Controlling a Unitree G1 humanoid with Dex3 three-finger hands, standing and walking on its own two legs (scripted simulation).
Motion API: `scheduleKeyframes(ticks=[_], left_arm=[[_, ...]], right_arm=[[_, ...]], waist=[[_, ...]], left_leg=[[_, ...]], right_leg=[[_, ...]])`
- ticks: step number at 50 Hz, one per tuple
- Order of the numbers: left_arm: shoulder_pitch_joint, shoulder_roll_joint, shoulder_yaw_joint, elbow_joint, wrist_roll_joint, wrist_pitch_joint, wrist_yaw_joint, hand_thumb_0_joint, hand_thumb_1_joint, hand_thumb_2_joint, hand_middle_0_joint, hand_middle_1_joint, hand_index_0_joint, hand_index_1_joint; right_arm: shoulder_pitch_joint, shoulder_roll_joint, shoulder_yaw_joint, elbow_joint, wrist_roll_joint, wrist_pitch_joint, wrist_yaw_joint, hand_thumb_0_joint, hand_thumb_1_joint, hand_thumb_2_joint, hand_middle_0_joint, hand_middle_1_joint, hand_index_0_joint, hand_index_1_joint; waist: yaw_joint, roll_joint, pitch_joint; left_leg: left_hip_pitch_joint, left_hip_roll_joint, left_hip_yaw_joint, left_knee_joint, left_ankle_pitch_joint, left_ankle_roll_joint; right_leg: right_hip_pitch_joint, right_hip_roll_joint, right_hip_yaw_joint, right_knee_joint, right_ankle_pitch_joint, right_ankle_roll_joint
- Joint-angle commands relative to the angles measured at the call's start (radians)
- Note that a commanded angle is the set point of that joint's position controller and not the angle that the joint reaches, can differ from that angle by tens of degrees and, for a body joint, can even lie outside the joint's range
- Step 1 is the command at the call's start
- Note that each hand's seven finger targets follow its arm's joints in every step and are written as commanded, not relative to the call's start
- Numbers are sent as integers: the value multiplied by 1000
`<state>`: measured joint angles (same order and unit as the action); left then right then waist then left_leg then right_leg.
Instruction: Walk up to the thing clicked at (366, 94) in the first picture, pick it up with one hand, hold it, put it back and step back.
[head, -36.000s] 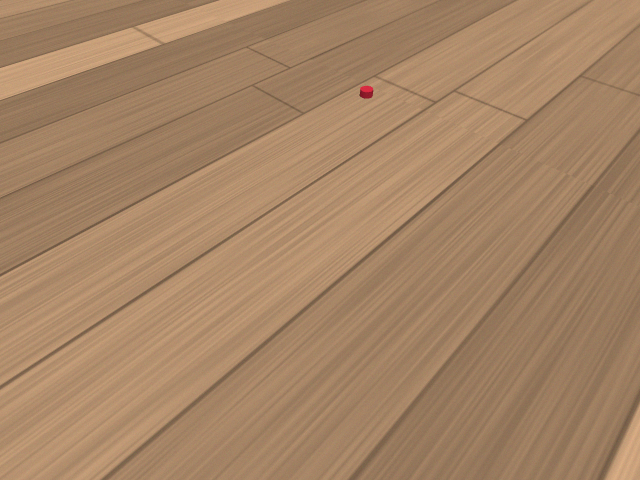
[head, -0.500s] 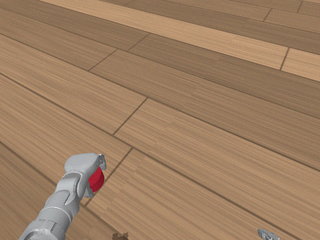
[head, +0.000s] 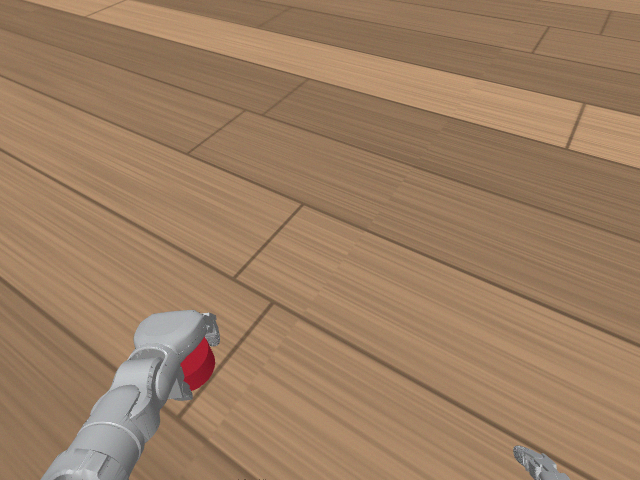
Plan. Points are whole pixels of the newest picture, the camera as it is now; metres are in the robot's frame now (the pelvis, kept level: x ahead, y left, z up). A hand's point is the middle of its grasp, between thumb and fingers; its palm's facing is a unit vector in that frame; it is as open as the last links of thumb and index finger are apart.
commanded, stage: hold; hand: left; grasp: from above
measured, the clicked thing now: (185, 360) +0.31 +0.23 -0.08
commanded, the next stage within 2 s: crouch in 1.00 s
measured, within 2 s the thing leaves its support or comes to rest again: neither
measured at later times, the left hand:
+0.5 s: hand (179, 367) +0.28 +0.22 -0.04, palm faces -0.46 -0.06 -0.89, open 9.8 cm
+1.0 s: hand (177, 366) +0.28 +0.22 -0.04, palm faces -0.46 -0.06 -0.89, open 9.8 cm
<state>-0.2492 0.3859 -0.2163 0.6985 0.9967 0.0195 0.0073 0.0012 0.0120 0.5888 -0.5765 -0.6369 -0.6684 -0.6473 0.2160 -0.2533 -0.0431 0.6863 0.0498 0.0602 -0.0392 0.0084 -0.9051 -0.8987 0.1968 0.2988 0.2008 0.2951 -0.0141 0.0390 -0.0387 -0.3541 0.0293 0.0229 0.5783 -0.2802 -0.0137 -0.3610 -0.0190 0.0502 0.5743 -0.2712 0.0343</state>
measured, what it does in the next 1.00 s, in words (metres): stands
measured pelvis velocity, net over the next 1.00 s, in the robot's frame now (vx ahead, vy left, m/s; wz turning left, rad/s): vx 0.00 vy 0.00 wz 0.00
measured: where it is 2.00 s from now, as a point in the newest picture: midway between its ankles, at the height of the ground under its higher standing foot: outside the picture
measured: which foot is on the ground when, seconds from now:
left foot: down 0.00-1.00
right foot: down 0.00-1.00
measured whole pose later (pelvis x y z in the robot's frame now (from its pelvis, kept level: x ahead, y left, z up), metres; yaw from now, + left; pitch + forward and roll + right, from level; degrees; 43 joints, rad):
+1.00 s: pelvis +0.00 +0.00 +0.01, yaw +0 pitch +1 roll +0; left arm -0.24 0.39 -0.22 0.66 0.99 0.02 -0.02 0.01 0.00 0.64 -0.54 -0.68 -0.64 -0.69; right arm 0.19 -0.25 -0.03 0.69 0.06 0.07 -0.05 0.01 -0.91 -0.90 0.20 0.30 0.20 0.30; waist 0.00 0.04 -0.01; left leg -0.27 0.03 0.02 0.50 -0.24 -0.01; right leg -0.28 -0.02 0.05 0.50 -0.23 0.03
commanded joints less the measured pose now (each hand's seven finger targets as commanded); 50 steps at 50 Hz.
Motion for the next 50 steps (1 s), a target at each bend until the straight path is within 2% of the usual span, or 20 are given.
scheduleKeyframes(ticks=[1,3,5,7,11,13,14,17,19,21,27,29,33,34,36,40,43,45,47,50], left_arm=[[-333,196,96,-214,6,-9,38,0,529,835,-867,-838,-896,-807],[-350,229,124,-215,2,-11,44,0,539,843,-876,-847,-906,-816],[-350,201,97,-230,2,-14,40,0,530,836,-868,-847,-900,-815],[-331,217,113,-221,0,-11,41,0,533,805,-862,-845,-900,-807],[-338,213,106,-268,0,-11,30,0,517,817,-837,-875,-879,-833],[-352,207,98,-275,5,-7,27,0,513,806,-831,-864,-874,-820],[-348,222,114,-268,1,-7,26,0,509,823,-839,-858,-877,-819],[-341,198,87,-261,4,-3,18,0,505,841,-854,-846,-885,-816],[-337,227,114,-249,-3,-3,16,0,514,828,-847,-864,-884,-827],[-310,185,82,-240,-2,-1,8,0,490,844,-829,-875,-864,-839],[-318,233,122,-233,-1,-11,1,0,469,845,-829,-859,-858,-830],[-367,218,100,-268,0,-17,3,0,473,853,-817,-889,-852,-853],[-320,216,112,-242,-3,-15,12,0,483,864,-843,-860,-870,-832],[-321,205,98,-257,3,-16,11,0,477,866,-843,-859,-869,-833],[-329,236,129,-255,7,-18,17,0,462,871,-831,-864,-856,-839],[-341,189,81,-279,3,-16,17,0,500,864,-850,-870,-881,-839],[-358,228,117,-268,3,-15,24,0,454,851,-818,-862,-847,-832],[-329,192,86,-231,5,-11,20,0,472,850,-828,-868,-860,-836],[-309,199,103,-230,4,-8,24,0,488,855,-832,-884,-867,-849],[-342,191,81,-253,1,-9,18,0,499,873,-851,-873,-881,-843]], right_arm=[[-65,-136,-44,-137,-2,-41,-7,0,-898,-898,200,300,200,300],[-75,-139,-44,-138,0,-41,-9,0,-900,-900,199,300,199,300],[-86,-132,-38,-145,0,-42,-10,0,-900,-900,200,300,199,300],[-93,-134,-36,-145,0,-43,-11,0,-899,-899,199,300,199,300],[-104,-131,-36,-150,2,-43,-13,0,-900,-899,200,300,199,300],[-99,-132,-37,-147,3,-43,-13,0,-898,-898,200,300,199,300],[-99,-134,-37,-138,2,-44,-14,0,-901,-899,200,300,199,300],[-104,-130,-33,-146,6,-42,-15,0,-903,-901,199,300,199,300],[-113,-132,-32,-145,7,-40,-17,0,-902,-901,199,300,199,300],[-115,-127,-31,-150,6,-40,-15,0,-901,-900,199,300,199,300],[-116,-129,-28,-151,8,-37,-18,0,-906,-903,199,300,199,300],[-122,-124,-26,-155,7,-38,-19,0,-906,-902,199,300,199,300],[-116,-128,-30,-149,4,-38,-18,0,-904,-902,199,300,199,300],[-114,-126,-30,-152,6,-37,-17,0,-907,-902,199,300,199,300],[-110,-129,-33,-147,6,-34,-19,0,-907,-903,199,300,199,300],[-115,-125,-33,-146,6,-37,-18,0,-904,-902,199,300,199,300],[-104,-131,-36,-134,4,-35,-19,0,-904,-901,199,300,199,300],[-112,-127,-33,-140,6,-35,-18,0,-905,-902,199,300,199,300],[-109,-130,-37,-139,5,-36,-16,0,-903,-901,199,300,199,300],[-114,-127,-35,-141,6,-35,-17,0,-905,-902,199,300,199,300]], waist=[[2,-18,-239],[10,-5,-236],[7,-14,-217],[10,-27,-206],[18,-9,-227],[8,-20,-245],[13,-14,-241],[8,-20,-223],[18,-18,-207],[12,-31,-201],[18,-23,-192],[15,-10,-204],[18,-30,-206],[17,-10,-208],[20,-2,-217],[13,-9,-232],[18,6,-227],[12,-22,-202],[19,-20,-208],[14,-21,-215]], left_leg=[[147,-41,12,-82,210,21],[149,-43,14,-88,193,20],[145,-46,15,-96,164,21],[141,-48,14,-103,145,24],[164,-47,16,-111,156,20],[181,-45,16,-110,179,22],[177,-43,14,-111,186,20],[186,-43,17,-118,199,22],[176,-45,18,-124,183,23],[177,-45,16,-127,175,23],[182,-42,13,-137,189,22],[192,-45,15,-138,179,21],[189,-43,12,-138,189,22],[194,-44,16,-137,198,21],[202,-45,17,-135,203,19],[218,-42,14,-136,218,19],[207,-40,13,-138,223,15],[205,-39,12,-142,211,16],[199,-43,15,-140,211,18],[208,-44,18,-137,228,19]], right_leg=[[84,46,-44,-88,176,-35],[84,46,-44,-100,157,-34],[80,44,-41,-110,131,-33],[82,41,-41,-121,114,-30],[95,41,-39,-123,118,-34],[104,42,-39,-121,143,-33],[111,44,-42,-119,150,-33],[110,44,-43,-125,162,-34],[110,41,-42,-137,146,-32],[108,42,-43,-138,138,-33],[117,43,-45,-142,147,-35],[112,42,-43,-146,136,-35],[125,43,-48,-146,145,-35],[124,41,-44,-142,157,-36],[123,42,-44,-144,158,-36],[127,44,-47,-141,174,-36],[128,45,-48,-141,180,-38],[124,46,-51,-144,164,-39],[132,42,-49,-150,166,-37],[129,41,-47,-148,185,-36]])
